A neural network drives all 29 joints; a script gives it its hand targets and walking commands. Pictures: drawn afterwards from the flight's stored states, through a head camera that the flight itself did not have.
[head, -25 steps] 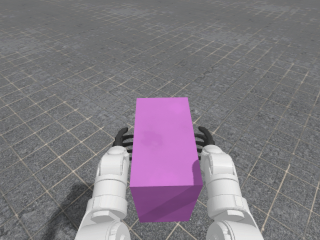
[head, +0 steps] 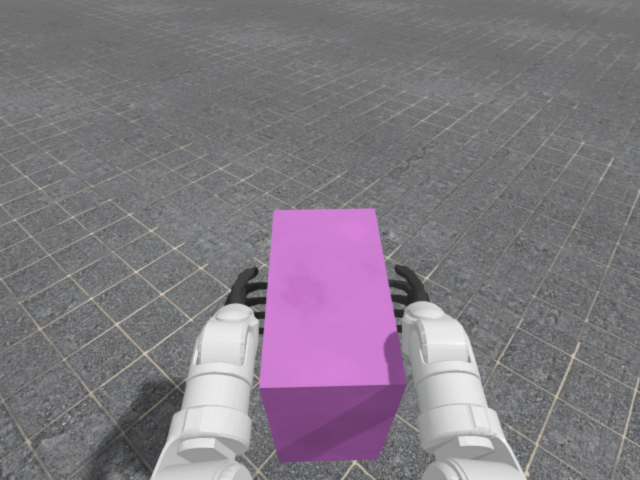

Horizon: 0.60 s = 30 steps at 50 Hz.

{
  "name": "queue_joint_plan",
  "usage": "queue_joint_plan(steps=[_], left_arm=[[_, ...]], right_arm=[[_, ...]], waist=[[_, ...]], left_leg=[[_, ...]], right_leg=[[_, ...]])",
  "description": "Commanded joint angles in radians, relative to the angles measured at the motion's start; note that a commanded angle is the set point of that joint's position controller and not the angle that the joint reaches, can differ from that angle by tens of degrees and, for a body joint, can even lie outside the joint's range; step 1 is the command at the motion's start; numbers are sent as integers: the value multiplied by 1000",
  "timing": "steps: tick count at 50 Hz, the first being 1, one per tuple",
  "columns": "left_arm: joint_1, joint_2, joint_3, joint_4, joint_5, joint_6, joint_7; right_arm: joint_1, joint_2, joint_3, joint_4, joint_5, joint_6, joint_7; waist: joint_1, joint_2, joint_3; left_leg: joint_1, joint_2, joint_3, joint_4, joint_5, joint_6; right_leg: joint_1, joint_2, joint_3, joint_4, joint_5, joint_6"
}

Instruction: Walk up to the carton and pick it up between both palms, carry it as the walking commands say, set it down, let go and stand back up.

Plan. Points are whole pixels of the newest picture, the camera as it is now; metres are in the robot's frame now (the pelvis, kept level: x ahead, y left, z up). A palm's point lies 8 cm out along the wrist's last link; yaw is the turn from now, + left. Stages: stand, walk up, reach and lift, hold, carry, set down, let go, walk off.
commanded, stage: reach and lift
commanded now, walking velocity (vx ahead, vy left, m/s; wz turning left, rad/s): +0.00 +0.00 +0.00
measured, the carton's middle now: (326, 336) +0.33 +0.00 -0.01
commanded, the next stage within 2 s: hold in 0.10 s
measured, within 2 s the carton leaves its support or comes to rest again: neither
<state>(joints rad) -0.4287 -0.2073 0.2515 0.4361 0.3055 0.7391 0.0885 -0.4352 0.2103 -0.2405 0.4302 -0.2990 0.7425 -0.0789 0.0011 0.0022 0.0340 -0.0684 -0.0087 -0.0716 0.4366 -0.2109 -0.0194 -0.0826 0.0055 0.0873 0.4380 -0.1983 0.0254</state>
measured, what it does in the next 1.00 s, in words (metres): stands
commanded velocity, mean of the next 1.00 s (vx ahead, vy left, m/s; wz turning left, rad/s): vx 0.00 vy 0.00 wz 0.00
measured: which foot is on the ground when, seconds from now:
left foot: down 0.00-1.00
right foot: down 0.00-1.00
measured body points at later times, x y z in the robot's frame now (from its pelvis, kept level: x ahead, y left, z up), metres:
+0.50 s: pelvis -0.02 +0.00 +0.00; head -0.08 +0.00 +0.44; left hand +0.30 +0.12 +0.05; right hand +0.31 -0.12 +0.05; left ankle +0.03 +0.13 -0.74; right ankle +0.04 -0.14 -0.74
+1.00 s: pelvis -0.01 +0.00 +0.00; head -0.07 -0.01 +0.44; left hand +0.31 +0.12 +0.05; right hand +0.31 -0.12 +0.05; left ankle +0.03 +0.13 -0.74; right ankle +0.04 -0.14 -0.74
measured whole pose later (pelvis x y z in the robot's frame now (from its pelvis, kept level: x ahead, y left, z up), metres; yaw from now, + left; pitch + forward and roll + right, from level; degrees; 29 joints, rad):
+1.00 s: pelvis -0.01 +0.00 +0.00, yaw +0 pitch -10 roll +0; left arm -0.42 -0.20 0.24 0.43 0.31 0.76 0.09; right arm -0.43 0.21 -0.23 0.43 -0.30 0.76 -0.07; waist 0.00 0.00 0.03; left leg -0.07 -0.01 -0.07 0.45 -0.21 -0.02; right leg -0.09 0.01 0.09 0.45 -0.20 0.02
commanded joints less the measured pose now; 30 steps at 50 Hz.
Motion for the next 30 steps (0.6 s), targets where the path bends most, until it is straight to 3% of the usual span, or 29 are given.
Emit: queue_joint_plan(steps=[1,19,30], left_arm=[[-522,-1062,-469,-39,-261,-44,-245],[-584,-1082,-436,5,-254,-37,-254],[-599,-1072,-428,19,-250,-40,-253]], right_arm=[[-456,1086,449,-5,246,-34,229],[-525,1103,408,43,242,-33,242],[-542,1099,404,57,241,-35,240]], waist=[[-1,1,-266],[-2,3,-219],[0,-5,-225]], left_leg=[[4,-81,10,-74,121,11],[-36,-74,11,-81,-41,16],[-30,-76,15,-75,-39,19]], right_leg=[[86,86,-10,-57,123,-15],[38,82,-16,-61,-43,-25],[31,77,-12,-63,-47,-21]])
